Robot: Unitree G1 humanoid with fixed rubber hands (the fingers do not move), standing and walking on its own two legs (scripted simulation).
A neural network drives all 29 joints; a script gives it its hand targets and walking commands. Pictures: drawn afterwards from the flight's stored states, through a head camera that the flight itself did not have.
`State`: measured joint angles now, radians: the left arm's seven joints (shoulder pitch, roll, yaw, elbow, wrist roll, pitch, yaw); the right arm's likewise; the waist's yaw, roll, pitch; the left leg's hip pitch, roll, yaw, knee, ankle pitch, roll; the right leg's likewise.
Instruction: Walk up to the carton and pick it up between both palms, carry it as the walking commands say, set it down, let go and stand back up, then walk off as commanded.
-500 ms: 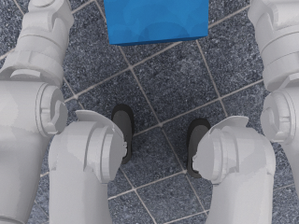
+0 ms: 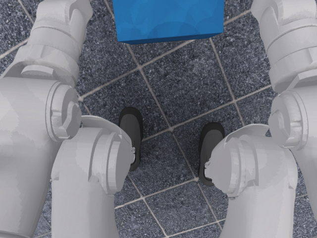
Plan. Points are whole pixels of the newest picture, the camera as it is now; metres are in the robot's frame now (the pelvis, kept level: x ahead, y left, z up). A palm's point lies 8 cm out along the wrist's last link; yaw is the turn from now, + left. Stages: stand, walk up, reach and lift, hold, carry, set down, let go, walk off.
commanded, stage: reach and lift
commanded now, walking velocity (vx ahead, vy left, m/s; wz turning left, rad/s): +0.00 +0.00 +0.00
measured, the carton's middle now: out of the picture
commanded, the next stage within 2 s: none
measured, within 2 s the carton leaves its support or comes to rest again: leaves its support in 0.94 s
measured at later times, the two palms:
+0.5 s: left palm out of the picture +0.55 +0.20 -0.19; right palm out of the picture +0.57 -0.11 -0.19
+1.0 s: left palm out of the picture +0.55 +0.19 -0.17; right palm out of the picture +0.56 -0.11 -0.18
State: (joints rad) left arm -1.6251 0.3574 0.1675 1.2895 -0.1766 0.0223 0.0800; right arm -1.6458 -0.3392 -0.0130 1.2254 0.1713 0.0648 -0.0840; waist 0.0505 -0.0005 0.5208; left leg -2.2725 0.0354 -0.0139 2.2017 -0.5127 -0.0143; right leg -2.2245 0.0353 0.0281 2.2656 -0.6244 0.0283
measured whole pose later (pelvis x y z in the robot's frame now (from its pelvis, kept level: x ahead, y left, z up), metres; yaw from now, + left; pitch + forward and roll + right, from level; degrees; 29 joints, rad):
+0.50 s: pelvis +0.01 +0.00 -0.01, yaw +0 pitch +32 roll +1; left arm -1.57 0.36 0.21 1.19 -0.10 0.13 0.01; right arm -1.58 -0.26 -0.20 1.11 -0.02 0.16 -0.02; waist 0.05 -0.01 0.51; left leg -2.25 0.02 -0.02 2.25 -0.56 -0.03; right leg -2.21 0.06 0.04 2.31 -0.67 0.03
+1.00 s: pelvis +0.01 +0.00 +0.00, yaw -1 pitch +33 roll +1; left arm -1.50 0.33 0.15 1.11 -0.16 0.18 0.08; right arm -1.49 -0.27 -0.13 1.04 0.08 0.19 -0.10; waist 0.06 -0.02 0.45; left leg -2.25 0.00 -0.04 2.24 -0.57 -0.05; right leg -2.21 0.09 0.04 2.29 -0.66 0.04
